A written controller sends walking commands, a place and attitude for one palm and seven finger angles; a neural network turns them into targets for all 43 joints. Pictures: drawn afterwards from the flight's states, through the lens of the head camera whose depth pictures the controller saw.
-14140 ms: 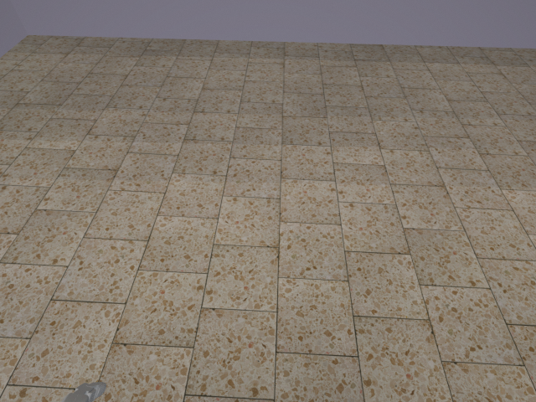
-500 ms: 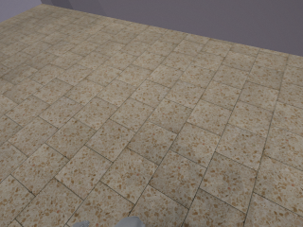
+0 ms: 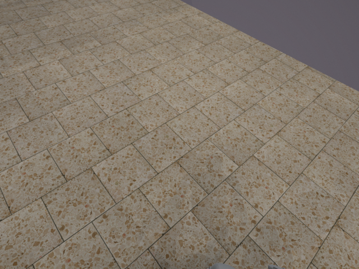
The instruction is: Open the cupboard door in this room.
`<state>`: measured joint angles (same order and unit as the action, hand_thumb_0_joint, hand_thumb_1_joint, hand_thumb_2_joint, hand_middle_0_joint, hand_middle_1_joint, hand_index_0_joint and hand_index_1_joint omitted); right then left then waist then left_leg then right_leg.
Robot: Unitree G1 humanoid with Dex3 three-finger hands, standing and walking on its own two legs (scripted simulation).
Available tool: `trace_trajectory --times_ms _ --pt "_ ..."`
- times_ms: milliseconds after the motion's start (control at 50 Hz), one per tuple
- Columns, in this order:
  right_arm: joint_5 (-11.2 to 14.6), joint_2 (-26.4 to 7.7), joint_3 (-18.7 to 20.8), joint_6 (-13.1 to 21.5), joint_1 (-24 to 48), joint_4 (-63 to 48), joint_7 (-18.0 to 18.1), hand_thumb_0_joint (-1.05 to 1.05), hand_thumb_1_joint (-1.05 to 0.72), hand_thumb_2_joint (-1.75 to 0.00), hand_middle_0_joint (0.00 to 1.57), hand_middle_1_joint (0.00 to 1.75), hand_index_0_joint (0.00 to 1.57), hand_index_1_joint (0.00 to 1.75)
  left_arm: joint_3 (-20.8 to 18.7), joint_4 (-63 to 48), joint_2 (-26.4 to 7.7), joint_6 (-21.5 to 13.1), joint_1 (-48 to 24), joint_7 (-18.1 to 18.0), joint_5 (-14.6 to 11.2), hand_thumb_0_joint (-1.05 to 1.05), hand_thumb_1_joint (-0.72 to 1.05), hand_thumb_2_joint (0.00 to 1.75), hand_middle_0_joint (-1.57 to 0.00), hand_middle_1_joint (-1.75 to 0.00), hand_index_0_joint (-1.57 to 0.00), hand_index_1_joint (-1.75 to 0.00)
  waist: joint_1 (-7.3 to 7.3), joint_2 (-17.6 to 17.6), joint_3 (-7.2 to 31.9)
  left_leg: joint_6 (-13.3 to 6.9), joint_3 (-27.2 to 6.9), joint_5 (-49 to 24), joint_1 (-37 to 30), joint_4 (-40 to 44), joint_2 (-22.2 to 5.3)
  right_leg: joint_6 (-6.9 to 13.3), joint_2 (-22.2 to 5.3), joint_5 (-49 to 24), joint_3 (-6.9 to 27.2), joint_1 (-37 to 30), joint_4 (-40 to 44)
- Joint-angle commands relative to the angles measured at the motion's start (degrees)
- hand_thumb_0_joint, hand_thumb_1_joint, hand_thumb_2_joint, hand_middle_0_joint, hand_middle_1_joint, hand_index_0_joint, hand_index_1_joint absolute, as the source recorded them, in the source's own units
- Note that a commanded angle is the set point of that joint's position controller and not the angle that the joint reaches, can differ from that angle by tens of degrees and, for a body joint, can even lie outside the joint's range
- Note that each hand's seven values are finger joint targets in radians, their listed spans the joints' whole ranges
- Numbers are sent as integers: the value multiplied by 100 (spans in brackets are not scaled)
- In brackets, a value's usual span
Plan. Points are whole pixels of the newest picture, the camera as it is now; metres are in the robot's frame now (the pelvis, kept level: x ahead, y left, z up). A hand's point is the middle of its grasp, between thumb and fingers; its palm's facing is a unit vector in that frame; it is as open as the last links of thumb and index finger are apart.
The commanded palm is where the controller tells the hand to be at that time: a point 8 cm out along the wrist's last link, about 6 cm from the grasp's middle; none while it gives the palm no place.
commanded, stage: turn or walk to find it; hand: left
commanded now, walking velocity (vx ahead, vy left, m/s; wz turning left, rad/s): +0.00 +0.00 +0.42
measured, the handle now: out of the picture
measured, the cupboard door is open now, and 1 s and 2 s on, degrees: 0 0 0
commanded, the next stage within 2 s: none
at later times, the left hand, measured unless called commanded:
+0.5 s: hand out of the picture +0.02 +0.15 -0.14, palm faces +0.23 -0.93 -0.28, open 7.3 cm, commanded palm none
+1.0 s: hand out of the picture -0.13 +0.20 -0.18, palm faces +0.49 -0.84 -0.24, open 7.4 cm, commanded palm none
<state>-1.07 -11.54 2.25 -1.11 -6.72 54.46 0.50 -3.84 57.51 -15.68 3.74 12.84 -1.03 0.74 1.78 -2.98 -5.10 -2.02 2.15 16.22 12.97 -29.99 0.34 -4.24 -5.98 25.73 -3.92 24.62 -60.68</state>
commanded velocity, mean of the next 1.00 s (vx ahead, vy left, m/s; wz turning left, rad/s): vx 0.00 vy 0.00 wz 0.42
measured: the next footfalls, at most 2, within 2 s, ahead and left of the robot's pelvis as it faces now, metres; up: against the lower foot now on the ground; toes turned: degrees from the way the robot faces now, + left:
right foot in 0.32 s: +0.04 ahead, -0.14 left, +0.00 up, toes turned +4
left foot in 0.80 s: -0.06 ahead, +0.09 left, +0.00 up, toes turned +27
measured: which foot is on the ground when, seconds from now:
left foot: down 0.00-0.32, up 0.34-0.78, down 0.80-1.00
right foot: up 0.00-0.30, down 0.32-0.80, up 0.82-1.00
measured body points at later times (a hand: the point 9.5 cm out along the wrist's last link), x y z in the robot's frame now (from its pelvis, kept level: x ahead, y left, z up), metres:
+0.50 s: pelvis -0.02 -0.05 +0.00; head +0.01 -0.09 +0.45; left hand +0.01 +0.20 -0.12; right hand +0.06 -0.30 -0.17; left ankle -0.07 +0.09 -0.64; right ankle +0.00 -0.14 -0.74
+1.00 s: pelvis -0.07 -0.01 +0.00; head -0.05 +0.03 +0.45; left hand -0.16 +0.25 -0.16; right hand +0.14 -0.19 -0.12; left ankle -0.10 +0.07 -0.74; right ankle -0.02 -0.16 -0.66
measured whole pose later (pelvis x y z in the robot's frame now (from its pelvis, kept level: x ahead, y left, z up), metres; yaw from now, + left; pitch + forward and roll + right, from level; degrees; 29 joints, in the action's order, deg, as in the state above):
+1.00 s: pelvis -0.07 -0.01 +0.00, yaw +26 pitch -1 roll -1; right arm -0.9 -11.0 1.9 -1.3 -7.4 54.7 0.4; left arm -3.8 57.2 -15.3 3.5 12.7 -0.8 0.9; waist 1.9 -2.4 -4.3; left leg -2.8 1.8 14.3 12.7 -27.9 0.6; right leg -4.5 -6.0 23.0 -3.0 26.0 -61.8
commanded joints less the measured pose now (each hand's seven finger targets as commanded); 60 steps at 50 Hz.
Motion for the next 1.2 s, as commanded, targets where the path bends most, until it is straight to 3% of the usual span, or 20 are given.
trace_trajectory --times_ms 0,140,260,280,300,320,340,380,440,660,740,760,780,800,820,840,880,940,1100,1180 --pt "3 -1119 274 89 -405 -248 60 0 -90 -90 20 30 20 30 -50 -515 -304 -178 -177 33 21 0 90 90 -20 -30 -20 -30 -279 1002 609 -690 -1337 -2916 -789 1095 -1392 -60 -5 -248 246 530 -105" --pt "-39 -1162 355 23 -515 -311 28 0 -90 -90 20 30 20 30 -15 -764 -190 -201 -462 7 0 0 90 90 -20 -30 -20 -30 -375 1150 589 -821 -1876 -2504 -582 1015 -1389 -32 191 20 243 140 1068" --pt "-7 -1069 390 -19 -321 -421 -5 0 -90 -90 20 30 20 30 -46 -673 -225 -333 260 -31 -28 0 90 90 -20 -30 -20 -30 -10 956 897 -452 -1963 -2081 271 376 -915 92 357 -1265 75 -1585 3524" --pt "37 -834 369 -11 -400 -432 -31 0 -90 -90 20 30 20 30 -92 -646 -496 -394 354 -62 14 0 90 90 -20 -30 -20 -30 21 336 923 -134 -1657 -1193 993 -130 -539 239 -204 -1482 586 -2328 4082" --pt "66 -480 298 6 -470 -561 -65 0 -90 -90 20 30 20 30 -185 -664 -941 -440 449 -99 94 0 90 90 -20 -30 -20 -30 57 -1087 907 273 -710 606 1927 -1241 283 808 -1588 -1982 1982 -2709 4358" --pt "-3 -691 363 -76 -331 -591 -34 0 -90 -90 20 30 20 30 -220 -754 -1034 -443 388 -91 45 0 90 90 -20 -30 -20 -30 141 -1367 780 333 -712 1749 1889 -2414 259 1328 -2198 -2155 2316 -1933 4555" --pt "-23 -792 402 -144 -289 -528 -33 0 -90 -90 20 30 20 30 -229 -808 -857 -418 122 -129 32 0 90 90 -20 -30 -20 -30 41 -1064 565 304 -864 1598 1870 -3216 107 1473 -2072 -1921 2157 -1515 4608" --pt "-33 -661 393 -203 -511 -263 -106 0 -90 -90 20 30 20 30 -105 -915 -518 -429 -373 -98 24 0 90 90 -20 -30 -20 -30 -274 -277 218 380 -738 856 1916 -3948 -58 1205 -1416 -2067 1103 -1268 4390" --pt "-23 -590 361 -229 -736 -121 -145 0 -90 -90 20 30 20 30 -57 -877 -358 -475 -296 -93 32 0 90 90 -20 -30 -20 -30 -290 -590 291 519 -553 400 1855 -4038 -141 1016 -1155 -2409 469 -1403 4351" --pt "57 -439 166 -124 -10 -206 -112 0 -90 -90 20 30 20 30 -184 -441 -790 -407 464 -73 110 0 90 90 -20 -30 -20 -30 164 -838 621 533 125 1112 1120 -1596 -220 1276 -1523 -3761 103 -2169 3815" --pt "53 -521 164 -40 -439 -127 -97 0 -90 -90 20 30 20 30 -203 -370 -806 -346 222 -55 63 0 90 90 -20 -30 -20 -30 -155 -671 744 404 315 55 -21 86 -197 872 -1411 -3146 -268 -1612 3199" --pt "37 -741 212 14 -638 -101 -105 0 -90 -90 20 30 20 30 -187 -415 -684 -304 225 -41 14 0 90 90 -20 -30 -20 -30 -303 -58 852 303 51 -643 -744 730 -412 581 -1204 -2494 -478 -1007 2603" --pt "-17 -1304 339 62 -766 -136 -88 0 -90 -90 20 30 20 30 -143 -585 -351 -261 310 -8 -20 0 90 90 -20 -30 -20 -30 -363 1480 923 -226 -1679 -1853 -1383 1046 -1676 144 -478 -587 -798 258 1509" --pt "-12 -1631 405 15 -998 -102 -65 0 -90 -90 20 30 20 30 -22 -778 -166 -233 -29 -5 20 0 90 90 -20 -30 -20 -30 -521 1926 754 -823 -2240 -2937 -1118 1223 -2444 45 -156 1150 -500 677 612" --pt "-25 -1523 390 37 -1042 -10 15 0 -90 -90 20 30 20 30 -33 -751 -218 -140 -364 -64 43 0 90 90 -20 -30 -20 -30 -607 2007 731 -800 -2239 -2707 -762 1298 -2252 60 -143 1006 64 646 124" --pt "-25 -1400 353 18 -768 -71 58 0 -90 -90 20 30 20 30 -63 -720 -281 -130 -486 -39 22 0 90 90 -20 -30 -20 -30 -487 1758 480 -802 -2079 -2228 -482 1300 -2068 71 -158 666 199 742 -199" --pt "-21 -1160 262 47 -194 -247 66 0 -90 -90 20 30 20 30 -96 -490 -283 -154 -150 40 40 0 90 90 -20 -30 -20 -30 -193 1199 366 -653 -1459 -1935 -404 1285 -1563 29 -119 -87 225 700 -404" --pt "16 -1095 246 90 -264 -266 54 0 -90 -90 20 30 20 30 -85 -424 -315 -169 -47 57 37 0 90 90 -20 -30 -20 -30 -192 1010 491 -589 -1253 -2064 -468 1319 -1335 -32 -58 -400 224 549 -303" --pt "-29 -1104 346 57 -692 -257 41 0 -90 -90 20 30 20 30 -44 -732 -196 -188 -508 7 12 0 90 90 -20 -30 -20 -30 -403 1098 653 -825 -1965 -2186 -784 1171 -1399 -68 127 -39 312 483 633" --pt "-58 -1132 380 10 -616 -307 30 0 -90 -90 20 30 20 30 -15 -798 -86 -228 -430 -10 -23 0 90 90 -20 -30 -20 -30 -342 1225 802 -825 -2207 -2314 -507 989 -1310 25 321 56 253 -158 1602"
